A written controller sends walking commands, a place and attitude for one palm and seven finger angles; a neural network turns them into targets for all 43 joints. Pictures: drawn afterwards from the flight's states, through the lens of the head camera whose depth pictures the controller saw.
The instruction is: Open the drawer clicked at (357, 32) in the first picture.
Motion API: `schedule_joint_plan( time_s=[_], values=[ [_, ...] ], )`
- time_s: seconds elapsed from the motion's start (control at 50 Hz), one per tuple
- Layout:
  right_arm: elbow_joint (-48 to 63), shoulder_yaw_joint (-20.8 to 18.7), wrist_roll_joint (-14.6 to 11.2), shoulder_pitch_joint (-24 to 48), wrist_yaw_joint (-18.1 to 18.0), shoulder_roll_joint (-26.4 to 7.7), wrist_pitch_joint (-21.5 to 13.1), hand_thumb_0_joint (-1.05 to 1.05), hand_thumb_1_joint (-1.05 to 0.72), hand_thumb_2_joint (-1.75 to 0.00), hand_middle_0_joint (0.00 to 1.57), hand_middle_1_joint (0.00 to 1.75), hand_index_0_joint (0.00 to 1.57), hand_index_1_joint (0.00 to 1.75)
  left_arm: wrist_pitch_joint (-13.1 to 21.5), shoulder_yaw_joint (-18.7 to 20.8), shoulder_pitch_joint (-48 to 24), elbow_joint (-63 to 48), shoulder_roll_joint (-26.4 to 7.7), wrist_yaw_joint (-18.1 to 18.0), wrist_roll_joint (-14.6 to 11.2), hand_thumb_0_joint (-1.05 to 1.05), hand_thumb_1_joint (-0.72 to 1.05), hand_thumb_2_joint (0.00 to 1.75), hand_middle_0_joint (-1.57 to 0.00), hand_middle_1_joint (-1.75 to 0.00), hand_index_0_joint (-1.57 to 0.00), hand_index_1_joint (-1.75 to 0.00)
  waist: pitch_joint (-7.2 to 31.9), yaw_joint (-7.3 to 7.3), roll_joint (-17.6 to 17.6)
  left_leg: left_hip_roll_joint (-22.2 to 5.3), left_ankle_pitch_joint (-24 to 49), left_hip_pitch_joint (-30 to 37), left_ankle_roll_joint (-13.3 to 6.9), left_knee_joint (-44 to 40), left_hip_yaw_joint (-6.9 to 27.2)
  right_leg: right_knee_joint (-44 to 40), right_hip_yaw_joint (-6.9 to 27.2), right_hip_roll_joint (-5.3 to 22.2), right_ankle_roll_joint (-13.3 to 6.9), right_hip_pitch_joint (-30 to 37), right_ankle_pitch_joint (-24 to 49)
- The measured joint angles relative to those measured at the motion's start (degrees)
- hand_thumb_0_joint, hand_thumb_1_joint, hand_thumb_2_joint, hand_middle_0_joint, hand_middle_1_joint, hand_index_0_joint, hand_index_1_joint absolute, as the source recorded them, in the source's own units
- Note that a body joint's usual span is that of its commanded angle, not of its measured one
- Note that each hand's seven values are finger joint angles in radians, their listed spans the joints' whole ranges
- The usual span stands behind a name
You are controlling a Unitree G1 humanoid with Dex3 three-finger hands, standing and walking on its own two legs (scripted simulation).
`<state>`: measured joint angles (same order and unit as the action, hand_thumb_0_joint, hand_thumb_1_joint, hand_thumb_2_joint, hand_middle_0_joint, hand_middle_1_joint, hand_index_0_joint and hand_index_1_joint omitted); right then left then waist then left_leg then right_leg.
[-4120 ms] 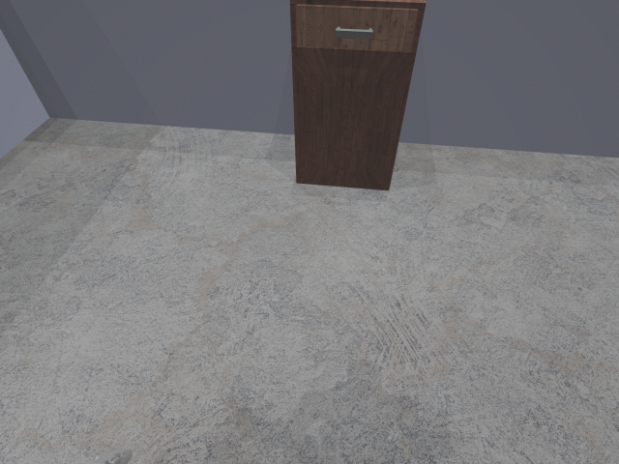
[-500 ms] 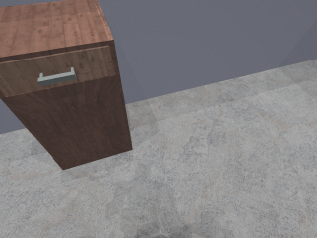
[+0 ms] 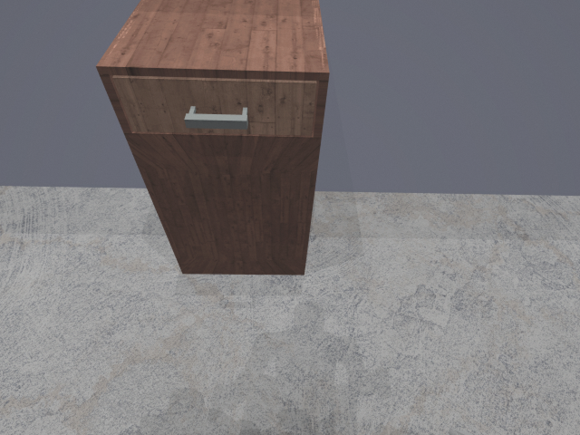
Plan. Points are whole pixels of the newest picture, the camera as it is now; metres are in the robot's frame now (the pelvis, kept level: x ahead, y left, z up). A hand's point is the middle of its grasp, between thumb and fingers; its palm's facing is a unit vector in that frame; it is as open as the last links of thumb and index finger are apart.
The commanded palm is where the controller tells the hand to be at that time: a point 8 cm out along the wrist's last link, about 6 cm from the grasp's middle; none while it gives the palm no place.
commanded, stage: take the last steps up to it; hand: left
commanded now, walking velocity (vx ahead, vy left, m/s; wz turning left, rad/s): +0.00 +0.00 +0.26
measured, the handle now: (218, 116) +0.73 +0.23 +0.00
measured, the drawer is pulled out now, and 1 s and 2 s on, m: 0.00 0.00 0.00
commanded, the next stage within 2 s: come to a stop and stand still in 0.92 s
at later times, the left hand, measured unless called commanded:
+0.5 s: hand out of the picture +0.06 +0.16 -0.15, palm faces +0.13 -0.97 -0.23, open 7.3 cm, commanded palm none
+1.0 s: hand out of the picture +0.07 +0.16 -0.18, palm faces +0.20 -0.97 -0.12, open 7.4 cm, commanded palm none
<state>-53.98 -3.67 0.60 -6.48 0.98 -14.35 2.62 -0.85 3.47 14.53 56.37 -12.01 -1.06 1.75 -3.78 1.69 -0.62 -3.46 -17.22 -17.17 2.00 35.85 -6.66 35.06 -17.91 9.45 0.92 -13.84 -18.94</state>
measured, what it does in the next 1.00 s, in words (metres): walks ahead: right foot, then left foot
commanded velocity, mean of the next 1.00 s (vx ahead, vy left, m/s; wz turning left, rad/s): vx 0.23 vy -0.01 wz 0.05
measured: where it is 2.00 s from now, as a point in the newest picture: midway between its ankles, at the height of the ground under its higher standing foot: outside the picture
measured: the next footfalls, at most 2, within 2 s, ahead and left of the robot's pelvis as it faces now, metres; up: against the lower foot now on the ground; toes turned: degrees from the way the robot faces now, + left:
right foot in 0.42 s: +0.07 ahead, -0.12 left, +0.00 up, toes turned -2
left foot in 0.92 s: +0.26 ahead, +0.14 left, +0.00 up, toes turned +15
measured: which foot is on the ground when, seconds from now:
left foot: down 0.00-0.44, up 0.46-0.90, down 0.92-1.00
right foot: down 0.00-0.00, up 0.02-0.40, down 0.42-0.92, up 0.94-1.00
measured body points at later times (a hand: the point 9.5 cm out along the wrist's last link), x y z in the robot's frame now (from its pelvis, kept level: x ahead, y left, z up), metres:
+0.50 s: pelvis +0.04 -0.02 +0.01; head +0.03 -0.05 +0.46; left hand +0.05 +0.21 -0.13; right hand +0.04 -0.26 -0.17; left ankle +0.01 +0.10 -0.70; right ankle +0.03 -0.11 -0.73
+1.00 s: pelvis +0.18 +0.03 -0.01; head +0.21 +0.04 +0.44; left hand +0.06 +0.21 -0.16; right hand +0.30 -0.18 -0.15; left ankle +0.22 +0.12 -0.73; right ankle +0.06 -0.10 -0.67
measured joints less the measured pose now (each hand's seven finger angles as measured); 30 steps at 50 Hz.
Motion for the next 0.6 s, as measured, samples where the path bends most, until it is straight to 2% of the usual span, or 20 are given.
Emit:
schedule_joint_plan(
  time_s=[0.02,0.06,0.12,0.18,0.28,0.4,0.42,0.46,0.5,0.54,0.6],
  values=[
    [0.4,0.08,0.16,0.21,0.01,0.15,-0.57,0.01,-0.91,-0.9,0.19,0.3,0.19,0.29,-0.46,0.18,0.51,0.35,-0.58,0.09,-0.29,0.0,0.91,0.9,-0.2,-0.3,-0.2,-0.3,0.09,-0.07,-0.41,0.41,0.09,0.31,-1.89,-1.21,0.05,2.75,0.64,0.4,0.74,-1.26,-1.27],
    [0.86,0.71,0.33,0.61,-0.11,1.08,-1.13,0.01,-0.91,-0.9,0.2,0.3,0.19,0.29,-1.87,0.41,0.62,0.99,-1.89,-0.07,-0.51,0.01,0.91,0.9,-0.2,-0.3,-0.2,-0.3,-0.6,0.34,-1.94,1.32,-0.91,-0.33,-3.76,0.37,0.13,11.52,6.27,-0.38,1.93,-4.8,-9.32],
    [0.69,1.7,0.46,0.31,-0.8,2.19,-1.36,0.01,-0.91,-0.9,0.2,0.3,0.2,0.29,-2.66,0.67,0.7,1.81,-2.52,0.03,-0.43,0.01,0.91,0.9,-0.2,-0.3,-0.2,-0.3,-0.61,0.68,-2.09,1.66,0.32,0.88,-4.1,-2.3,0.59,22.13,11.65,-2.47,2.64,-9.1,-9.91],
    [-0.05,2.36,0.39,-0.58,-1.22,3.08,-1.69,0.01,-0.91,-0.9,0.2,0.3,0.2,0.29,-2.11,0.37,0.94,2.28,-2.18,0.57,-0.43,0.01,0.91,0.9,-0.2,-0.29,-0.2,-0.3,-0.05,0.47,-1.27,2.11,2.53,2.67,-4.28,-6.33,1.16,25.2,14.1,-3.38,3.0,-10.63,-6.49],
    [-1.72,2.35,0.36,-4.13,-1.43,4.53,-2.73,0.0,-0.91,-0.9,0.2,0.3,0.2,0.29,-1.26,-0.53,1.51,3.02,-0.78,1.27,-0.2,0.01,0.91,0.9,-0.2,-0.29,-0.19,-0.3,1.92,-0.74,-0.02,2.92,4.42,5.35,-4.24,-10.85,1.75,18.71,14.89,-3.88,2.83,-8.58,-5.56],
    [-4.89,1.55,0.72,-8.87,-1.24,3.45,-2.46,0.0,-0.93,-0.9,0.2,0.3,0.2,0.3,-0.01,-1.32,0.78,3.09,1.71,1.92,-0.17,0.01,0.91,0.9,-0.2,-0.3,-0.19,-0.3,3.14,-2.65,1.27,3.35,2.99,6.4,-3.16,-9.95,2.0,2.94,13.4,-5.25,1.72,-2.63,-4.28],
    [-5.55,1.44,0.65,-9.81,-1.21,3.34,-2.3,0.0,-0.92,-0.9,0.2,0.3,0.2,0.3,0.52,-1.38,0.83,2.93,1.98,2.0,-0.15,0.01,0.91,0.9,-0.2,-0.3,-0.2,-0.3,3.33,-2.74,1.28,3.4,2.02,6.08,-2.83,-8.54,2.03,-0.73,13.08,-5.63,1.54,-0.87,-2.77],
    [-7.08,1.14,0.32,-11.6,-1.23,2.81,-1.76,0.0,-0.92,-0.9,0.2,0.3,0.2,0.29,1.71,-1.44,0.7,3.01,3.15,1.82,0.15,0.01,0.91,0.9,-0.2,-0.3,-0.2,-0.3,3.3,-2.75,2.72,2.61,-3.84,4.13,-2.82,-2.14,3.08,-2.33,11.98,-6.68,-0.99,0.61,1.82],
    [-8.6,0.96,0.51,-13.05,-0.82,2.66,-0.67,0.01,-0.92,-0.9,0.2,0.3,0.2,0.29,2.6,-1.4,1.76,2.84,3.89,1.12,-0.02,0.01,0.92,0.9,-0.2,-0.3,-0.2,-0.3,3.99,-2.11,3.32,2.45,-8.17,0.0,-3.24,8.33,3.97,-3.05,10.9,-7.13,-2.68,2.15,0.77],
    [-9.6,0.72,0.76,-13.28,-0.27,2.71,-0.11,0.01,-0.92,-0.9,0.2,0.3,0.2,0.29,3.32,-1.31,3.78,3.22,4.27,0.68,-0.26,0.01,0.93,0.9,-0.2,-0.3,-0.2,-0.3,4.5,-1.43,2.83,2.0,-6.23,-4.12,-3.24,16.93,3.7,-6.18,11.03,-7.37,-3.24,4.39,0.83],
    [-9.3,0.28,0.89,-12.54,0.1,2.66,-0.69,0.01,-0.91,-0.9,0.2,0.3,0.2,0.29,3.69,-1.65,6.59,4.92,5.1,0.48,-0.51,0.01,0.92,0.9,-0.2,-0.3,-0.2,-0.3,4.16,-1.83,2.5,0.35,0.06,-9.19,-2.48,22.87,3.72,-11.69,11.04,-7.84,-3.28,7.91,2.79]
  ],
)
